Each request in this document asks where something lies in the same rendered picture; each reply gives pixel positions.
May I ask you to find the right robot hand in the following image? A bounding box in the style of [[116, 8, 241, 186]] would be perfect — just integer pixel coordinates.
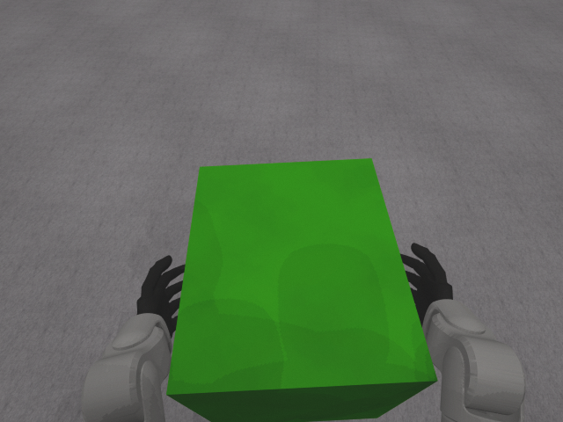
[[400, 243, 453, 327]]

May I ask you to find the carton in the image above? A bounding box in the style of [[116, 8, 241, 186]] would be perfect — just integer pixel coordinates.
[[166, 158, 437, 422]]

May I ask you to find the left robot hand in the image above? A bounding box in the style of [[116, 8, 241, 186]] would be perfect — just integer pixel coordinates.
[[137, 255, 185, 339]]

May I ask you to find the robot left forearm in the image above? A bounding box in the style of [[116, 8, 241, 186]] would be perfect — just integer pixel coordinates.
[[81, 313, 172, 422]]

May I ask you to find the robot right forearm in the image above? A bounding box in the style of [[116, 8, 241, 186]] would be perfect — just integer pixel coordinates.
[[422, 299, 526, 422]]

